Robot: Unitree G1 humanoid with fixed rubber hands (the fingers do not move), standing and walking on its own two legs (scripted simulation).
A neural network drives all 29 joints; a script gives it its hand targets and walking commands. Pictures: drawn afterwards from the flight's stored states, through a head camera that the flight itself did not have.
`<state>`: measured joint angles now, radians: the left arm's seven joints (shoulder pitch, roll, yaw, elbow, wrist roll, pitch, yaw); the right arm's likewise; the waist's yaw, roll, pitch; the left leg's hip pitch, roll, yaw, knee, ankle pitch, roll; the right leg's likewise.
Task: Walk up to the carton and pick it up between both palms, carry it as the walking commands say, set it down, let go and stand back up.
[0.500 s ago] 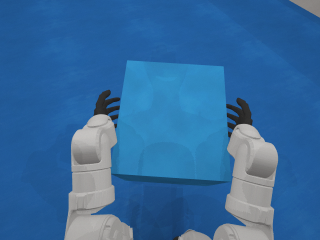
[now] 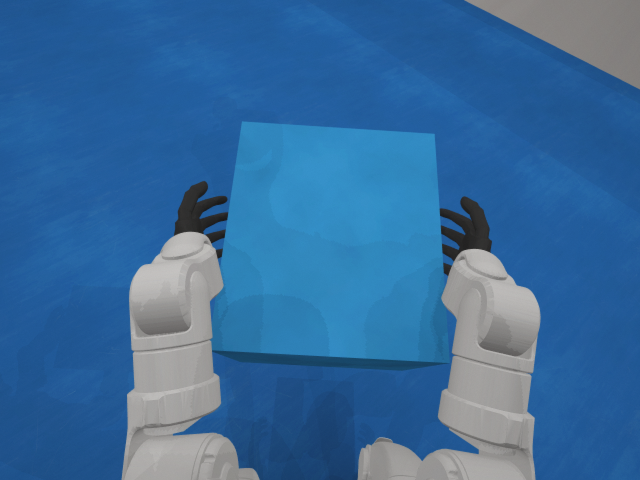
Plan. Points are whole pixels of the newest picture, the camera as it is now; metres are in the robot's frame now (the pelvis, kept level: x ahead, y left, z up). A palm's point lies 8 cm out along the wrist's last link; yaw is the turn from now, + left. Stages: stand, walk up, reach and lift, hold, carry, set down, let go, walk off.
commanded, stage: carry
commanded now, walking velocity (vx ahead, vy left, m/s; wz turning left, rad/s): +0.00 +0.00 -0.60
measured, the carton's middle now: (329, 257) +0.37 +0.03 +0.03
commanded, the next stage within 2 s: none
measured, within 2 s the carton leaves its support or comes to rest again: neither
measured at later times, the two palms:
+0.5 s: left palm (356, 284) +0.30 +0.00 +0.09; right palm out of the picture +0.21 -0.29 +0.10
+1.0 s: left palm (442, 345) +0.23 -0.08 +0.12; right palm out of the picture +0.05 -0.33 +0.11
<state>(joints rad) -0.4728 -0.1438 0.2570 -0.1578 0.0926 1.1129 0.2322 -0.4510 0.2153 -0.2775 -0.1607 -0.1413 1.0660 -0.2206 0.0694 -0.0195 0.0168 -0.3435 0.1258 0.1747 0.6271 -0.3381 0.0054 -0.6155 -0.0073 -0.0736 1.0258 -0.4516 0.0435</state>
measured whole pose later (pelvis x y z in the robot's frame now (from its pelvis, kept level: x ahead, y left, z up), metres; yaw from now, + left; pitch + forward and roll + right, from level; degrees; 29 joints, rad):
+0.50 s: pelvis -0.07 -0.03 -0.01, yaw -17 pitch +5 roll +1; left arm -0.49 -0.21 0.29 -0.16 0.15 1.07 0.24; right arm -0.53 0.13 -0.27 -0.11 -0.07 1.08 -0.23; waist -0.05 -0.02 0.03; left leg -0.54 0.05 0.06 0.93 -0.48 -0.10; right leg -0.52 0.03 0.01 0.59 -0.16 -0.05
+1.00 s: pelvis -0.15 -0.01 -0.01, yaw -36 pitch +4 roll -3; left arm -0.61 -0.10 0.23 0.00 0.11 1.13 0.23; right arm -0.52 0.19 -0.32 -0.10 -0.17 1.10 -0.22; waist 0.05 0.02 -0.05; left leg -0.41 0.28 0.26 0.74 -0.36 -0.06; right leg -0.35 0.00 -0.15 0.58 -0.27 0.03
